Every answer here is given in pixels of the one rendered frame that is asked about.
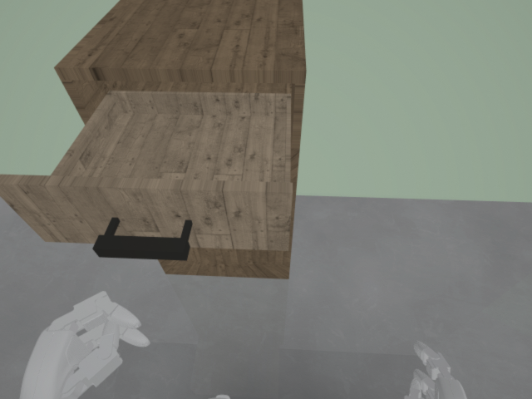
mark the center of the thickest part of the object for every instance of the right robot hand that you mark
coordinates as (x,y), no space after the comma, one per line
(445,387)

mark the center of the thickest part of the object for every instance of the cabinet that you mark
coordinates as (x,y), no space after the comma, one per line
(237,46)

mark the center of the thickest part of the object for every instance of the handle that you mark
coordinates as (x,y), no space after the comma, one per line
(138,247)

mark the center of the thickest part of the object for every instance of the drawer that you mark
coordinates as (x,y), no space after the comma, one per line
(154,159)

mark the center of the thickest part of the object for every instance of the left robot hand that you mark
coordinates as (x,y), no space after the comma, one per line
(58,351)

